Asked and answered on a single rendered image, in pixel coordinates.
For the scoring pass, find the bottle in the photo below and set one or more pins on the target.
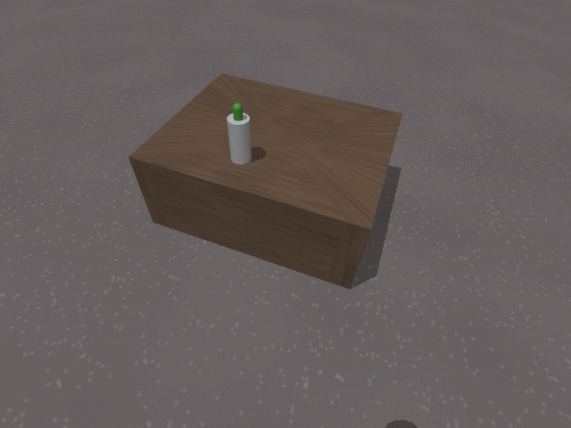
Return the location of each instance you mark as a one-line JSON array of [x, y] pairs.
[[239, 135]]

